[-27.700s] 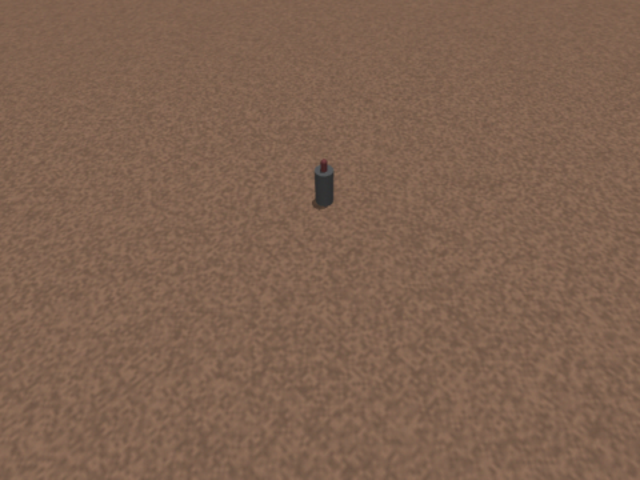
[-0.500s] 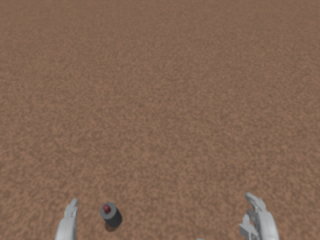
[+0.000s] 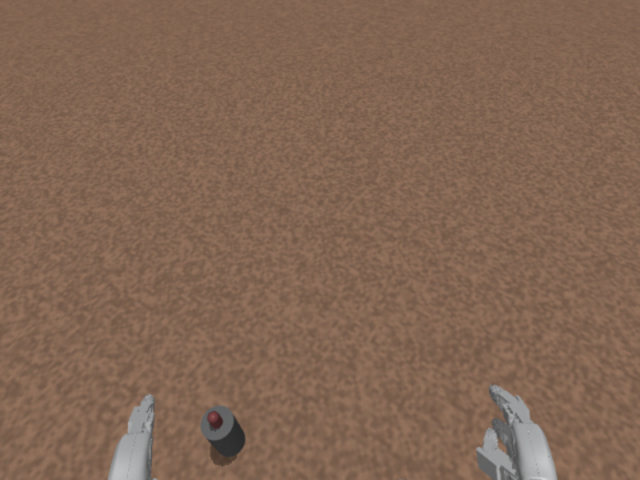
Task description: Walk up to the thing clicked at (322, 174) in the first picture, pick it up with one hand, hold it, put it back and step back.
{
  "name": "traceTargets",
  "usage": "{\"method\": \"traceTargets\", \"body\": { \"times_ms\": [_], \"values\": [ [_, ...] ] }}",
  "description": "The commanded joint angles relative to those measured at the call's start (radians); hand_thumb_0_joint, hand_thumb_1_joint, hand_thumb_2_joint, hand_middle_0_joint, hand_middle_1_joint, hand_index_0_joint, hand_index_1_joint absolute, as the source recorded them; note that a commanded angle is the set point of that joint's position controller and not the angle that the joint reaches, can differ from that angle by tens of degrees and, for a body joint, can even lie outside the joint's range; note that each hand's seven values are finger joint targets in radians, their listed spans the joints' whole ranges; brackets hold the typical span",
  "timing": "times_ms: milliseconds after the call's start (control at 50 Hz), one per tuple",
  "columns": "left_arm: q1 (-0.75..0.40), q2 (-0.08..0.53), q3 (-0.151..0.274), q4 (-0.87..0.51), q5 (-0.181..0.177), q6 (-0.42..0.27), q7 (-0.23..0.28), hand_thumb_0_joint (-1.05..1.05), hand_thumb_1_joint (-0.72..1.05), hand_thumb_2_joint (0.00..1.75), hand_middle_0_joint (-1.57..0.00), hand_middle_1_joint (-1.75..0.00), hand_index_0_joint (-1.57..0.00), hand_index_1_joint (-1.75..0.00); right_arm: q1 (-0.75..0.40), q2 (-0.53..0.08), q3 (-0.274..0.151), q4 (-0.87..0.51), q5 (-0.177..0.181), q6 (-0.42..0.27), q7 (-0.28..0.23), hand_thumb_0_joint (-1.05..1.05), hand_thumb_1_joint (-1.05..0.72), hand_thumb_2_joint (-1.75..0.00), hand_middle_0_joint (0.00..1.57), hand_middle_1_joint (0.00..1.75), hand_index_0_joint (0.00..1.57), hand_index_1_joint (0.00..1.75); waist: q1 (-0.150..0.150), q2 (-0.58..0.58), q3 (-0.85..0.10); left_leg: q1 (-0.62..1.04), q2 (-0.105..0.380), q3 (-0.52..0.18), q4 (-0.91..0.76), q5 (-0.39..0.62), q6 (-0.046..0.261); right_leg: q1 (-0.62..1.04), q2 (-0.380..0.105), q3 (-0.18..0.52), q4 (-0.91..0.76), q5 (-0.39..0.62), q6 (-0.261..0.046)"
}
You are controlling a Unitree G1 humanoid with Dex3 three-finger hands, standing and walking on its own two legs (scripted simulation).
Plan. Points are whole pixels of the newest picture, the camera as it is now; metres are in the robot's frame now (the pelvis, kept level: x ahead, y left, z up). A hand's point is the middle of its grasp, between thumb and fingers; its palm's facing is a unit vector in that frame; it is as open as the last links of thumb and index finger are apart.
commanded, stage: home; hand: left
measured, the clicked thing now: (222, 429) +0.36 +0.28 -0.61
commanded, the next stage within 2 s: stand in 0.22 s
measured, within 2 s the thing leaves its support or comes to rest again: neither
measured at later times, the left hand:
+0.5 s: hand (182, 468) +0.17 +0.19 -0.06, palm faces +0.11 -0.95 -0.28, open 16.2 cm
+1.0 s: hand out of the picture +0.06 +0.26 -0.11, palm faces -0.01 -0.93 -0.36, open 7.6 cm
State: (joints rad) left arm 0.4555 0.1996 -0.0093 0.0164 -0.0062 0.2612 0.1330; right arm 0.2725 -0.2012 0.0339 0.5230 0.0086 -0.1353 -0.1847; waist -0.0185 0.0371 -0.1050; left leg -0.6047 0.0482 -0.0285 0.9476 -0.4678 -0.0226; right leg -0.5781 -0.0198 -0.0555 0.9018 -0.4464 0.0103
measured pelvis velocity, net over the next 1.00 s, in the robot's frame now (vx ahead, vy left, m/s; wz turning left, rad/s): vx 0.00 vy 0.01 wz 0.01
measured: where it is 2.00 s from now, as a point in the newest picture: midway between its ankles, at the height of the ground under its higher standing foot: outside the picture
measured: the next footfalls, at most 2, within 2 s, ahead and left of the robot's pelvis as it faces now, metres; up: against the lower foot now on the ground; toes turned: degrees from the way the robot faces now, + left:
none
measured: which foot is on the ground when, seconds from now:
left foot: down 0.00-1.00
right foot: down 0.00-1.00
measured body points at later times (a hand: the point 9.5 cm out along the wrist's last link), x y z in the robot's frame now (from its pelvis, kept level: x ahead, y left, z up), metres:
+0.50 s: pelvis +0.00 +0.00 +0.00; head +0.02 +0.00 +0.45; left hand +0.16 +0.23 -0.04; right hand +0.16 -0.23 -0.07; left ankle +0.01 +0.13 -0.69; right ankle +0.01 -0.13 -0.69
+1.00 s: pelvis +0.00 +0.01 +0.04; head +0.01 +0.01 +0.49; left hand +0.06 +0.31 -0.09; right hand +0.07 -0.28 -0.09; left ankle +0.01 +0.13 -0.69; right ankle +0.01 -0.13 -0.69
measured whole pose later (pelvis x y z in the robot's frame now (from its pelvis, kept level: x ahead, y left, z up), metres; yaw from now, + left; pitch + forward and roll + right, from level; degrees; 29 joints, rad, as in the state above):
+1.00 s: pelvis +0.00 +0.01 +0.04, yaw +1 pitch -2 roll +0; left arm 0.23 0.33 0.01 0.95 0.04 0.00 0.02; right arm 0.21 -0.32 -0.03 0.98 -0.04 0.00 -0.01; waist 0.01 0.00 0.05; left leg -0.25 0.00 -0.01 0.58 -0.30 0.00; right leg -0.24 -0.06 -0.05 0.57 -0.29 0.03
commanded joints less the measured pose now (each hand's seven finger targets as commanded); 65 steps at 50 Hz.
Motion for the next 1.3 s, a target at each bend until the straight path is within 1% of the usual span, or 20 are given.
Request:
{"method": "traceTargets", "body": {
  "times_ms": [0, 140, 300, 340, 360, 480, 520, 540, 560, 600, 640, 680, 740, 780, 860, 920, 940, 980, 1240, 1280],
  "values": [
    [-0.013, 0.087, 0.049, -0.166, 0.004, -0.040, 0.011, 0.00, -0.59, 0.03, -0.05, -0.05, -0.05, -0.05, -0.066, -0.112, -0.052, -0.157, -0.003, -0.054, -0.013, 0.00, -0.90, -0.90, 0.20, 0.30, 0.20, 0.30, -0.003, -0.016, -0.085, 0.060, -0.040, 0.029, -0.143, 0.226, 0.024, 0.067, 0.032, -0.013, -0.148, 0.212, -0.010],
    [-0.039, 0.110, 0.063, -0.196, 0.003, -0.039, 0.012, 0.00, -0.59, 0.03, -0.05, -0.05, -0.05, -0.05, -0.065, -0.113, -0.054, -0.158, -0.002, -0.050, -0.013, 0.00, -0.90, -0.90, 0.20, 0.30, 0.20, 0.30, 0.001, 0.010, -0.101, 0.074, -0.038, 0.025, -0.151, 0.236, 0.020, 0.075, 0.034, -0.015, -0.144, 0.215, -0.013],
    [-0.029, 0.097, 0.054, -0.179, 0.005, -0.035, 0.011, 0.00, -0.59, 0.03, -0.05, -0.05, -0.05, -0.05, -0.066, -0.110, -0.052, -0.160, -0.003, -0.050, -0.014, 0.00, -0.90, -0.90, 0.20, 0.30, 0.20, 0.30, 0.001, -0.012, -0.086, 0.064, -0.039, 0.027, -0.147, 0.227, 0.022, 0.077, 0.032, -0.016, -0.149, 0.210, -0.011],
    [-0.036, 0.094, 0.050, -0.188, 0.005, -0.036, 0.012, 0.00, -0.43, 0.19, -0.20, -0.21, -0.20, -0.21, -0.067, -0.112, -0.054, -0.158, -0.003, -0.050, -0.013, 0.00, -0.90, -0.90, 0.20, 0.30, 0.20, 0.30, 0.002, 0.001, -0.092, 0.068, -0.039, 0.027, -0.156, 0.214, 0.021, 0.071, 0.034, -0.015, -0.147, 0.194, -0.014],
    [-0.042, 0.097, 0.053, -0.188, 0.005, -0.037, 0.012, 0.00, -0.35, 0.27, -0.20, -0.29, -0.20, -0.29, -0.069, -0.112, -0.054, -0.157, -0.004, -0.050, -0.013, 0.00, -0.90, -0.90, 0.20, 0.30, 0.20, 0.30, -0.003, 0.005, -0.087, 0.069, -0.037, 0.025, -0.154, 0.221, 0.021, 0.069, 0.034, -0.016, -0.149, 0.200, -0.014],
    [-0.016, 0.090, 0.053, -0.169, 0.006, -0.035, 0.012, 0.00, 0.13, 0.75, -0.20, -0.30, -0.20, -0.30, -0.065, -0.112, -0.054, -0.157, -0.003, -0.051, -0.013, 0.00, -0.90, -0.90, 0.20, 0.30, 0.20, 0.30, -0.002, -0.026, -0.087, 0.067, -0.038, 0.026, -0.148, 0.226, 0.024, 0.073, 0.033, -0.016, -0.151, 0.207, -0.011],
    [-0.046, 0.116, 0.069, -0.216, 0.005, -0.040, 0.015, 0.00, 0.29, 0.90, -0.20, -0.30, -0.20, -0.30, -0.064, -0.114, -0.055, -0.160, -0.003, -0.050, -0.013, 0.00, -0.90, -0.90, 0.20, 0.30, 0.20, 0.30, 0.003, -0.006, -0.104, 0.072, -0.039, 0.027, -0.150, 0.222, 0.023, 0.080, 0.031, -0.013, -0.151, 0.202, -0.013],
    [-0.207, 0.235, 0.100, 0.135, 0.098, -0.160, -0.034, 0.00, 0.37, 0.90, -0.20, -0.30, -0.20, -0.30, -0.115, -0.267, -0.098, 0.053, -0.113, 0.022, 0.046, 0.00, -0.90, -0.90, 0.20, 0.30, 0.20, 0.30, 0.028, -0.091, 0.068, 0.091, -0.005, -0.037, -0.201, 0.326, 0.053, 0.165, -0.051, 0.082, -0.181, 0.220, -0.074],
    [-0.170, 0.240, 0.107, 0.250, 0.108, -0.204, -0.062, 0.00, 0.45, 0.90, -0.20, -0.30, -0.20, -0.30, -0.097, -0.260, -0.108, 0.104, -0.125, 0.050, 0.082, 0.00, -0.90, -0.90, 0.20, 0.30, 0.20, 0.30, 0.038, -0.110, 0.013, 0.127, 0.001, -0.014, -0.192, 0.306, 0.081, 0.188, -0.072, 0.115, -0.194, 0.246, -0.094],
    [-0.157, 0.269, 0.089, 0.333, 0.090, -0.257, -0.089, 0.00, 0.61, 0.90, -0.20, -0.30, -0.20, -0.30, -0.111, -0.249, -0.114, 0.115, -0.092, 0.071, 0.119, 0.00, -0.90, -0.90, 0.20, 0.30, 0.20, 0.30, 0.033, -0.075, -0.001, 0.165, -0.010, -0.039, -0.210, 0.277, 0.091, 0.212, -0.080, 0.135, -0.217, 0.252, -0.105],
    [-0.218, 0.266, 0.085, 0.406, 0.070, -0.275, -0.104, 0.00, 0.77, 0.90, -0.20, -0.30, -0.20, -0.30, -0.101, -0.239, -0.110, 0.142, -0.070, 0.072, 0.149, 0.00, -0.90, -0.90, 0.20, 0.30, 0.20, 0.30, 0.027, -0.076, 0.013, 0.208, -0.020, -0.025, -0.249, 0.201, 0.084, 0.186, -0.088, 0.144, -0.255, 0.175, -0.090],
    [-0.237, 0.264, 0.080, 0.483, 0.056, -0.283, -0.108, 0.00, 0.90, 0.90, -0.20, -0.30, -0.20, -0.30, -0.108, -0.252, -0.118, 0.176, -0.061, 0.072, 0.162, 0.00, -0.90, -0.90, 0.20, 0.30, 0.20, 0.30, 0.033, -0.039, -0.001, 0.237, -0.003, -0.052, -0.297, 0.224, 0.086, 0.216, -0.073, 0.112, -0.262, 0.201, -0.074],
    [-0.258, 0.261, 0.074, 0.599, 0.053, -0.294, -0.106, 0.00, 0.90, 0.90, -0.20, -0.30, -0.20, -0.30, -0.132, -0.255, -0.115, 0.225, -0.065, 0.081, 0.169, 0.00, -0.90, -0.90, 0.20, 0.30, 0.20, 0.30, 0.041, -0.002, 0.034, 0.228, 0.020, -0.083, -0.381, 0.218, 0.085, 0.275, -0.062, 0.085, -0.282, 0.203, -0.052],
    [-0.263, 0.272, 0.075, 0.661, 0.054, -0.298, -0.103, 0.00, 0.90, 0.90, -0.20, -0.30, -0.20, -0.30, -0.137, -0.259, -0.114, 0.258, -0.060, 0.089, 0.170, 0.00, -0.90, -0.90, 0.20, 0.30, 0.20, 0.30, 0.044, -0.015, 0.053, 0.243, 0.017, -0.077, -0.405, 0.228, 0.077, 0.302, -0.071, 0.089, -0.329, 0.206, -0.052],
    [-0.280, 0.290, 0.070, 0.769, 0.045, -0.304, -0.098, 0.00, 0.90, 0.90, -0.20, -0.30, -0.20, -0.30, -0.120, -0.265, -0.111, 0.326, -0.050, 0.099, 0.167, 0.00, -0.90, -0.90, 0.20, 0.30, 0.20, 0.30, 0.028, -0.037, 0.057, 0.321, 0.016, -0.065, -0.429, 0.326, 0.064, 0.344, -0.096, 0.103, -0.398, 0.308, -0.049],
    [-0.291, 0.292, 0.063, 0.839, 0.036, -0.296, -0.097, 0.00, 0.90, 0.90, -0.20, -0.30, -0.20, -0.30, -0.111, -0.281, -0.104, 0.376, -0.049, 0.105, 0.165, 0.00, -0.90, -0.90, 0.20, 0.30, 0.20, 0.30, 0.025, 0.000, 0.086, 0.336, 0.033, -0.084, -0.517, 0.306, 0.061, 0.383, -0.090, 0.095, -0.442, 0.274, -0.039],
    [-0.282, 0.291, 0.061, 0.863, 0.034, -0.295, -0.098, 0.00, 0.90, 0.90, -0.20, -0.30, -0.20, -0.30, -0.126, -0.293, -0.103, 0.390, -0.047, 0.106, 0.165, 0.00, -0.90, -0.90, 0.20, 0.30, 0.20, 0.30, 0.035, 0.010, 0.089, 0.349, 0.039, -0.090, -0.529, 0.320, 0.061, 0.402, -0.091, 0.090, -0.454, 0.292, -0.034],
    [-0.289, 0.305, 0.060, 0.905, 0.035, -0.293, -0.096, 0.00, 0.90, 0.90, -0.20, -0.30, -0.20, -0.30, -0.126, -0.294, -0.099, 0.417, -0.043, 0.106, 0.164, 0.00, -0.90, -0.90, 0.20, 0.30, 0.20, 0.30, 0.031, -0.012, 0.083, 0.381, 0.041, -0.085, -0.548, 0.370, 0.053, 0.426, -0.096, 0.089, -0.472, 0.314, -0.034],
    [-0.331, 0.324, 0.046, 1.065, 0.031, -0.292, -0.100, 0.00, 0.90, 0.90, -0.20, -0.30, -0.20, -0.30, -0.146, -0.304, -0.084, 0.534, -0.033, 0.114, 0.164, 0.00, -0.90, -0.90, 0.20, 0.30, 0.20, 0.30, 0.030, -0.045, 0.132, 0.449, 0.049, -0.077, -0.651, 0.336, 0.040, 0.463, -0.113, 0.093, -0.590, 0.303, -0.015],
    [-0.340, 0.321, 0.045, 1.076, 0.034, -0.293, -0.102, 0.00, 0.90, 0.90, -0.20, -0.30, -0.20, -0.30, -0.165, -0.307, -0.083, 0.539, -0.032, 0.115, 0.166, 0.00, -0.90, -0.90, 0.20, 0.30, 0.20, 0.30, 0.033, -0.045, 0.156, 0.443, 0.045, -0.076, -0.663, 0.303, 0.035, 0.442, -0.104, 0.087, -0.604, 0.255, -0.010]
  ]
}}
